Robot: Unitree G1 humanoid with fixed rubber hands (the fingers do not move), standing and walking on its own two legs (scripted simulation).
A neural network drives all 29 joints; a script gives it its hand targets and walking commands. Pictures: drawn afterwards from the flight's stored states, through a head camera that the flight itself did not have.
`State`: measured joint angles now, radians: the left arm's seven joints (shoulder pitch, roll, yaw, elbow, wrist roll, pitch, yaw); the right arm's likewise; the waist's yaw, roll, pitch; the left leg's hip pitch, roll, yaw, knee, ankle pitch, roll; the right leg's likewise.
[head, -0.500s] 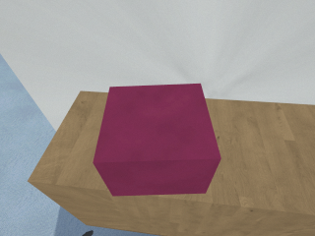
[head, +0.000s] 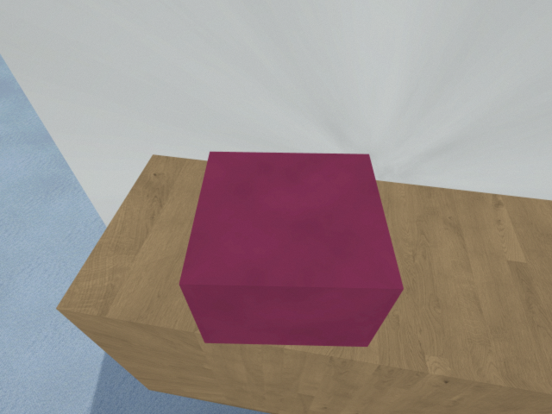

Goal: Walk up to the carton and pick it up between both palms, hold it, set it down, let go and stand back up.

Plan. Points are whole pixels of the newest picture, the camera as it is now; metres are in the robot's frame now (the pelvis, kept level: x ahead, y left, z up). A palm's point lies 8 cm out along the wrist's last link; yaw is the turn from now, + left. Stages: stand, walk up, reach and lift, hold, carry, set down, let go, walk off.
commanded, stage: walk up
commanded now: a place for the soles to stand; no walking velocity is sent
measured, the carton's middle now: (287, 247) +0.40 +0.00 -0.02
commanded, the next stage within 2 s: stand in 1.10 s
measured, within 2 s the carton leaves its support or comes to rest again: neither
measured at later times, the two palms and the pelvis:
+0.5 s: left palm out of the picture -0.01 +0.24 -0.12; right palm out of the picture +0.07 -0.29 -0.13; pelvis -0.07 -0.03 -0.01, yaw +4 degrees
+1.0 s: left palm out of the picture -0.08 +0.22 -0.12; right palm out of the picture +0.01 -0.25 -0.13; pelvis -0.06 -0.02 +0.01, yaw +6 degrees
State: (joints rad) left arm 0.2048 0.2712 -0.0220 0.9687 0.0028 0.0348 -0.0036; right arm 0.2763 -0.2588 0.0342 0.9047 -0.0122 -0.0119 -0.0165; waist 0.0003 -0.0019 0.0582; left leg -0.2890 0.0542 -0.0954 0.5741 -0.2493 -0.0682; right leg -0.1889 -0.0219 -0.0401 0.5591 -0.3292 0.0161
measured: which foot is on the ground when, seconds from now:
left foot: down 0.00-0.30, up 0.32-0.56, down 0.58-1.00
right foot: down 0.00-1.00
